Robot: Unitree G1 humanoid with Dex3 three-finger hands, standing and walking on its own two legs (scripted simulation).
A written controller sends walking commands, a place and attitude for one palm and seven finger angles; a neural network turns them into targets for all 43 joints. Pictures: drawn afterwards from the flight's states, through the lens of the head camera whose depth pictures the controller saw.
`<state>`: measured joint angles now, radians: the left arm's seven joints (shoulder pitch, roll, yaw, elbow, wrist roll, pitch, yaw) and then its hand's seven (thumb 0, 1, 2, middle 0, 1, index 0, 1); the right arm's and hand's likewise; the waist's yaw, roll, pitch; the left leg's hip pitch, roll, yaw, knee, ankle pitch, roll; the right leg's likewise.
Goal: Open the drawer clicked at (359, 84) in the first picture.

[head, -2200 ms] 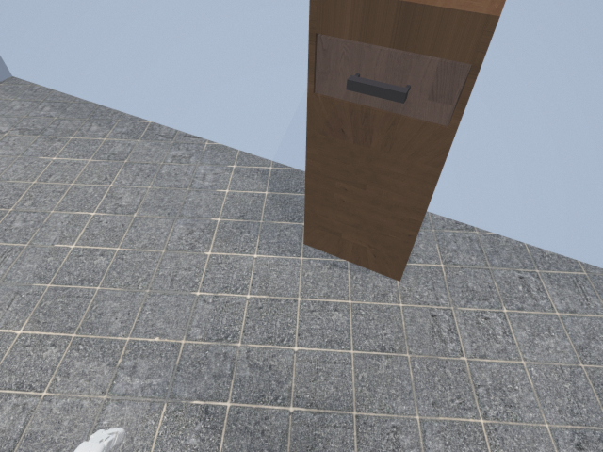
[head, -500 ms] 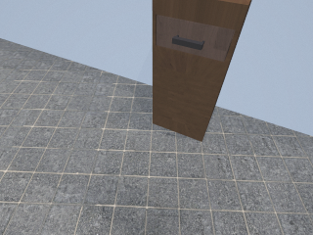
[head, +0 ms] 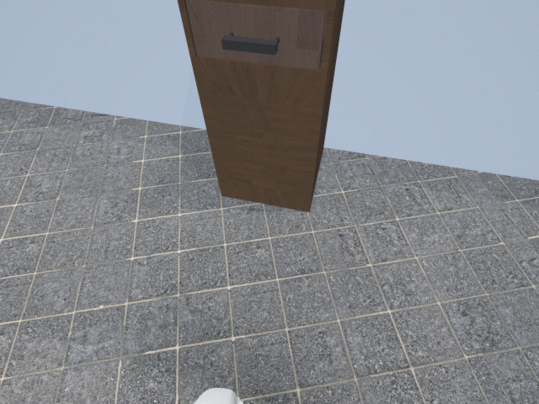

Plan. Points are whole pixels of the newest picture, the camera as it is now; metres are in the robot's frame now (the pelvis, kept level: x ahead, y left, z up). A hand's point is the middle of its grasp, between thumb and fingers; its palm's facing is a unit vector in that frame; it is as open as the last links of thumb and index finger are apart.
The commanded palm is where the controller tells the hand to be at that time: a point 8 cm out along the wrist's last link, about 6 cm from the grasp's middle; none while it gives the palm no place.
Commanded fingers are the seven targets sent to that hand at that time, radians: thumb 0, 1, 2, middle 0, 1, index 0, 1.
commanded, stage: turn to face it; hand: left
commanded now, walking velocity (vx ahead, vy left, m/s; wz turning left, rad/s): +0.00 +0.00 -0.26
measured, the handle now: (251, 41) +1.00 +0.14 +0.02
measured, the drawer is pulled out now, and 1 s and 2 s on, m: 0.00 0.00 0.00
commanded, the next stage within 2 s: take the last steps up to it in 0.16 s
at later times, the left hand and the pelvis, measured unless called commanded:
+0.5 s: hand out of the picture +0.07 +0.27 -0.17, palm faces -0.13 -0.98 -0.18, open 7.4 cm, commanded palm none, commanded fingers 0.00 0.90 0.90 -0.20 -0.30 -0.20 -0.30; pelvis +0.00 +0.08 +0.01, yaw -9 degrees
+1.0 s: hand (161, 382) +0.17 +0.21 -0.17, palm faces -0.06 -0.97 -0.22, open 7.2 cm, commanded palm none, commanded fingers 0.00 0.90 0.90 -0.20 -0.30 -0.20 -0.30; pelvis +0.12 +0.03 +0.00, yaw -7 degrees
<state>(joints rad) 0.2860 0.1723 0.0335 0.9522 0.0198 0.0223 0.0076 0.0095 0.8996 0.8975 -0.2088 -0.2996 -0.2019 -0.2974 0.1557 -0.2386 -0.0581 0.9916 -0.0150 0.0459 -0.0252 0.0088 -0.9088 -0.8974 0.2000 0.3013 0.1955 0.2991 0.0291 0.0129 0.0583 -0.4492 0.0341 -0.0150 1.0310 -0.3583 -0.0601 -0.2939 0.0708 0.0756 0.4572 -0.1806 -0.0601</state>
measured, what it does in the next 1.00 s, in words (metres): walks ahead: left foot, then right foot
